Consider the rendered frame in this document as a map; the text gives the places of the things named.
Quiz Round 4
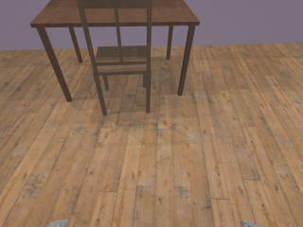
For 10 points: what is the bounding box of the chair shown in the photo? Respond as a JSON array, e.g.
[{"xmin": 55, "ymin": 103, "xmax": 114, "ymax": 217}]
[{"xmin": 76, "ymin": 0, "xmax": 152, "ymax": 116}]

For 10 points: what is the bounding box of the table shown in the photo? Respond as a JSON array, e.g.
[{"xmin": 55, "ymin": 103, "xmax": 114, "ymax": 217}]
[{"xmin": 30, "ymin": 0, "xmax": 200, "ymax": 102}]

